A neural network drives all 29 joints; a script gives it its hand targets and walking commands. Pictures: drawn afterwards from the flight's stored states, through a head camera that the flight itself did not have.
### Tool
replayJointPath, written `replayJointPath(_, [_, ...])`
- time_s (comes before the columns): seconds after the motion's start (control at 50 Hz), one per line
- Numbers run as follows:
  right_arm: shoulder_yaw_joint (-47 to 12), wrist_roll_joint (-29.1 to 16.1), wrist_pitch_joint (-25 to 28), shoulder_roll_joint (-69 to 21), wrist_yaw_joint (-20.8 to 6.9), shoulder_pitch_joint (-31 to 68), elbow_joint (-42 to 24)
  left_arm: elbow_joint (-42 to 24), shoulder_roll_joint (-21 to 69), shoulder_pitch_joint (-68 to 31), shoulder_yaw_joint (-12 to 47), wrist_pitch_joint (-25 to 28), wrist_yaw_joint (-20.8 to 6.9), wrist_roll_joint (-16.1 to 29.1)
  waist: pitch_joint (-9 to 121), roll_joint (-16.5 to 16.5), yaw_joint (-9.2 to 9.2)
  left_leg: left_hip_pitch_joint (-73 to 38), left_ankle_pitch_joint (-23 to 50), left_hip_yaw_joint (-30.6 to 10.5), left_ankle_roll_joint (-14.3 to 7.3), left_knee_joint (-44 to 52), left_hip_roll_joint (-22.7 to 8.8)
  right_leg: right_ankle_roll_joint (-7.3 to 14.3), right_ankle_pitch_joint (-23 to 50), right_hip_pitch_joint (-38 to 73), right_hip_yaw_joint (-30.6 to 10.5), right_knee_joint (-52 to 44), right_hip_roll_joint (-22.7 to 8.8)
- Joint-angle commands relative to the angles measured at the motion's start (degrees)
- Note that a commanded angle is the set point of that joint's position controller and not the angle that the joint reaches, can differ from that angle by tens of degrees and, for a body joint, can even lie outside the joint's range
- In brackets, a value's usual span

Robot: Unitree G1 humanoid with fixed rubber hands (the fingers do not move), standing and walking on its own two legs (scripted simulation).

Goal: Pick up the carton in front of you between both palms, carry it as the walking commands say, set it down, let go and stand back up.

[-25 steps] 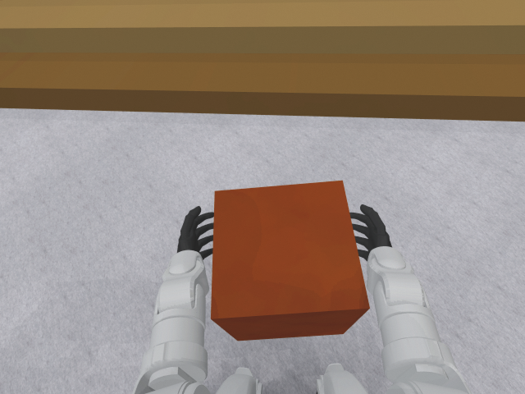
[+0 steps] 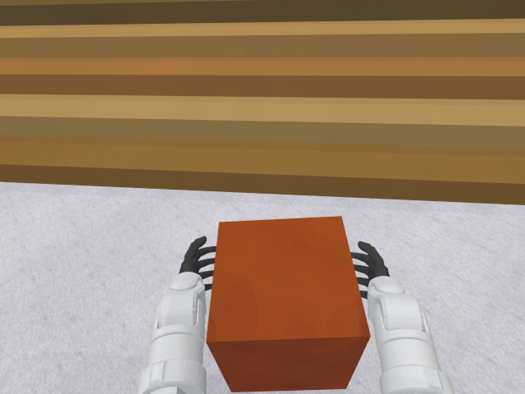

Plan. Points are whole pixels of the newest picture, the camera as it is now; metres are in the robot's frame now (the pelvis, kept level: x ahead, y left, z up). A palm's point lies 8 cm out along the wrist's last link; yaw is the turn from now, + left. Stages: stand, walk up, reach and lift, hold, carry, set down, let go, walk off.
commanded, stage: reach and lift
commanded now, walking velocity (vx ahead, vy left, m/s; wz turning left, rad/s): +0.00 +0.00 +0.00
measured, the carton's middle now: (284, 307) +0.30 +0.00 -0.05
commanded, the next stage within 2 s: hold in 0.88 s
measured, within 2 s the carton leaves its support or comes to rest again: neither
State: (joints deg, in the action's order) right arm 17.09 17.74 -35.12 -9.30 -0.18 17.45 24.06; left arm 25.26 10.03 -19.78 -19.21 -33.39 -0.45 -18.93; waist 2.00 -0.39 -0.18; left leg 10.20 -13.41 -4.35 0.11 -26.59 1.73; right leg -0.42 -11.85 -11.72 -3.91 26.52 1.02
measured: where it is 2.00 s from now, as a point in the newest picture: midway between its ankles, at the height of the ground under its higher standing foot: outside the picture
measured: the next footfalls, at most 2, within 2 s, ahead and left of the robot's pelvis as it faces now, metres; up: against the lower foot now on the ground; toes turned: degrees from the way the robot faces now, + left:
right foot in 1.80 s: +0.23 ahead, -0.09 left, +0.00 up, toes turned -9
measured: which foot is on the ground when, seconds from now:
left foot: down 0.00-1.00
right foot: down 0.00-1.00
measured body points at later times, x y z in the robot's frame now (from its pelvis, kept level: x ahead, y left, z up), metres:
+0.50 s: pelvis +0.01 +0.00 +0.01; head -0.02 -0.01 +0.45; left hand +0.32 +0.15 +0.03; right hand +0.31 -0.15 +0.02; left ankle +0.01 +0.12 -0.74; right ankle +0.03 -0.13 -0.74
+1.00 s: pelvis +0.01 +0.00 +0.01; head -0.03 +0.00 +0.46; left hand +0.31 +0.15 +0.05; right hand +0.30 -0.15 +0.04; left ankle +0.01 +0.12 -0.74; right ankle +0.03 -0.13 -0.74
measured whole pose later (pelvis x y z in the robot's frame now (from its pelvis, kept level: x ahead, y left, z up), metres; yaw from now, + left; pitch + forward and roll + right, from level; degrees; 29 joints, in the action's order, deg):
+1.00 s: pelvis +0.01 +0.00 +0.01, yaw +0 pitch -7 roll +0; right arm 10.7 15.6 -42.8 -8.3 0.2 13.0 12.5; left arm 14.2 8.8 -15.3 -12.8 -40.7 -0.5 -16.1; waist -0.8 -0.6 -0.5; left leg 1.7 -11.6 -4.4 0.1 -20.0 1.3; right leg -0.4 -9.9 -3.1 -4.1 19.8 1.0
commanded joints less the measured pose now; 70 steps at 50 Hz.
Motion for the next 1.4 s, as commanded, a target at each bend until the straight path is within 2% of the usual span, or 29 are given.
replayJointPath(0.0, [-28.50, -12.71, 2.53, -52.71, -14.49, 33.88, -1.65, 4.38, 55.01, -25.45, 27.51, 0.19, -14.50, 11.29, 9.26, -0.30, -0.56, 0.67, 1.33, -0.15, -0.63, 5.80, 2.93, 1.18, 0.64, 4.70, 0.54, -3.92, 3.90])
replayJointPath(0.12, [-30.39, -13.26, 2.32, -53.43, -14.30, 34.91, -4.22, 2.33, 55.92, -26.69, 29.24, -0.05, -14.62, 12.25, 13.05, 0.30, -0.23, -2.02, 4.59, 0.29, -0.24, 5.36, 3.17, 0.83, 3.21, 6.87, 0.52, -4.25, 4.03])
replayJointPath(0.34, [-30.67, -13.37, 0.88, -53.00, -13.83, 30.43, -6.09, -0.44, 54.02, -23.13, 30.18, -1.30, -14.71, 12.37, 12.42, 0.29, -0.06, -4.08, 8.83, 0.73, 0.03, 6.93, 3.82, 0.12, 7.86, 10.15, 0.32, -6.16, 4.01])
replayJointPath(0.6, [-32.84, -14.61, -0.85, -52.03, -13.17, 25.96, -11.35, -5.34, 52.83, -18.94, 31.96, -2.95, -14.27, 13.79, 12.75, 0.50, -0.18, -6.86, 14.53, 0.41, 0.16, 8.01, 4.05, -0.23, 13.92, 13.04, -0.03, -7.41, 4.16])
replayJointPath(0.84, [-33.82, -15.51, -2.46, -50.81, -13.12, 25.70, -13.65, -7.59, 52.97, -18.01, 33.73, -4.79, -13.59, 14.91, 11.10, -0.06, -0.19, -8.19, 15.21, -0.07, 0.34, 8.39, 3.58, 0.01, 12.71, 12.88, 0.12, -7.61, 4.56])
replayJointPath(0.88, [-34.72, -15.98, -2.77, -51.31, -13.14, 26.23, -14.75, -8.75, 53.09, -18.93, 34.15, -5.13, -13.61, 15.32, 11.29, -0.06, -0.30, -8.12, 14.07, 0.12, 0.32, 8.40, 3.73, 0.03, 12.22, 13.35, 0.00, -7.75, 4.47])
replayJointPath(0.96, [-37.07, -17.57, -4.86, -50.92, -13.09, 24.49, -18.24, -11.94, 53.34, -16.83, 36.63, -7.30, -13.28, 16.79, 11.96, -0.19, -0.26, -10.27, 16.84, -0.53, 0.49, 9.11, 3.42, -0.02, 14.13, 14.44, -0.23, -8.38, 4.49])
replayJointPath(1.02, [-36.13, -17.02, -6.34, -49.16, -12.81, 23.35, -18.44, -12.05, 51.78, -15.75, 35.75, -8.76, -13.07, 16.39, 9.28, -0.26, -0.01, -9.89, 15.50, -0.42, 0.60, 9.78, 3.42, 0.11, 12.54, 14.40, -0.18, -9.32, 4.41])
replayJointPath(1.1, [-34.20, -16.00, -6.72, -48.85, -13.12, 25.19, -16.52, -11.23, 51.35, -18.27, 34.24, -9.01, -13.29, 15.67, 5.93, 0.22, -0.26, -7.54, 9.29, 0.16, 0.25, 10.21, 3.34, 0.32, 7.15, 13.10, 0.25, -9.59, 4.20])
replayJointPath(1.28, [-33.19, -15.87, -6.39, -50.30, -13.55, 30.43, -14.29, -8.14, 52.63, -23.13, 33.01, -8.60, -14.06, 15.17, 7.24, 0.03, -0.16, -6.80, 5.00, 0.36, -0.18, 9.89, 2.91, 0.48, 3.81, 12.57, 0.43, -8.74, 3.91])
replayJointPath(1.3, [-34.58, -17.43, -6.85, -50.95, -13.39, 31.56, -15.68, -9.58, 52.50, -24.27, 35.05, -9.06, -13.59, 17.59, 9.91, 1.49, -0.19, -0.40, -8.45, -0.20, -0.60, 5.54, -6.12, 0.37, -10.23, 5.02, -0.21, -6.69, -6.56])
replayJointPath(1.32, [-34.68, -17.52, -7.23, -50.82, -13.23, 32.48, -16.06, -10.05, 52.39, -24.29, 34.40, -9.45, -13.30, 17.68, 10.03, 3.23, -0.51, 3.16, -20.32, -1.26, -0.41, 5.05, -4.92, 1.00, -25.11, 3.55, -3.01, -9.76, -6.86])
replayJointPath(1.34, [-35.89, -18.43, -7.34, -51.32, -13.09, 33.20, -17.75, -11.78, 52.43, -24.83, 35.38, -9.70, -13.01, 17.99, 8.69, 5.07, -0.56, 7.56, -24.53, 0.77, 0.22, 1.38, -3.28, 1.76, -33.67, 2.12, -5.33, -12.01, -8.06])
replayJointPath(1.36, [-37.36, -19.19, -7.70, -51.62, -12.88, 33.89, -18.87, -12.52, 52.88, -23.98, 36.20, -10.05, -12.56, 18.29, 8.66, 7.46, -0.69, 9.23, -18.53, 4.66, 1.11, -4.72, -1.12, 2.83, -33.15, 1.73, -8.17, -13.88, -10.20])
replayJointPath(1.38, [-38.68, -19.69, -8.30, -51.81, -12.74, 33.03, -18.84, -13.12, 52.53, -23.12, 36.68, -10.52, -12.02, 18.60, 9.96, 10.51, -0.78, 9.21, -10.53, 7.07, 1.40, -11.44, -0.31, 4.32, -29.68, 0.45, -11.32, -15.45, -13.14])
